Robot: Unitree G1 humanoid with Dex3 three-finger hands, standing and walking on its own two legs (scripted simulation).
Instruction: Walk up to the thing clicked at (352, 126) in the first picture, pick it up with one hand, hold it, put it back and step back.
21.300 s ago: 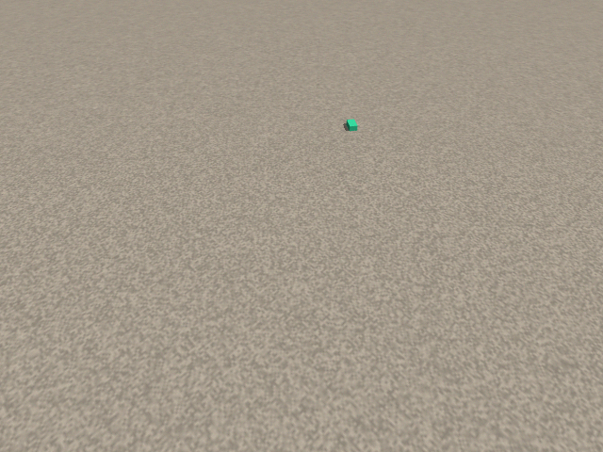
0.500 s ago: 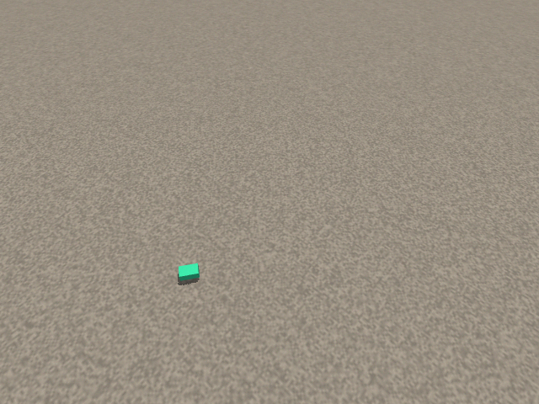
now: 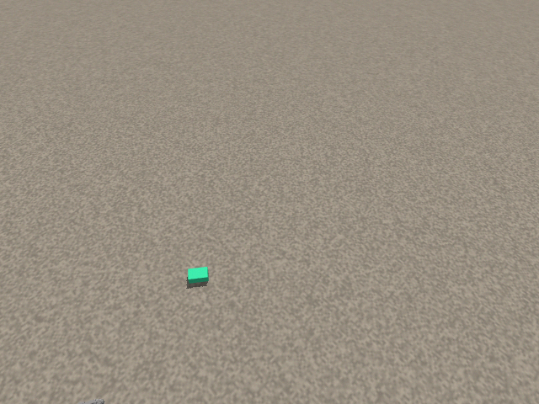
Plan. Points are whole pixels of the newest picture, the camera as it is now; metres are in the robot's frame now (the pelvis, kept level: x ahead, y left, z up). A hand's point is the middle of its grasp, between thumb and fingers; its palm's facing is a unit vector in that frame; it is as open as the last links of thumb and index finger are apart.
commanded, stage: walk up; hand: left
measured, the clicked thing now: (198, 275) +0.74 +0.29 -0.76
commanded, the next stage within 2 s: stand in 0.18 s
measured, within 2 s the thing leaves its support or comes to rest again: neither
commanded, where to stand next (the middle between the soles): +0.35 -0.01 m, yaw +1 degrees
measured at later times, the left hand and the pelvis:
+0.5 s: hand out of the picture +0.05 +0.25 -0.15, palm faces +0.00 -0.94 -0.33, open 7.4 cm; pelvis -0.02 +0.00 +0.01, yaw -1 degrees
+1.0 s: hand out of the picture +0.05 +0.24 -0.15, palm faces -0.04 -0.94 -0.34, open 7.4 cm; pelvis -0.03 -0.01 +0.01, yaw -1 degrees
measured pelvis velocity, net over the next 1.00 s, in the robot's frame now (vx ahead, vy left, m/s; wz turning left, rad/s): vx -0.03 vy -0.01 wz -0.02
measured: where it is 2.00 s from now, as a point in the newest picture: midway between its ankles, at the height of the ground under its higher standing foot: outside the picture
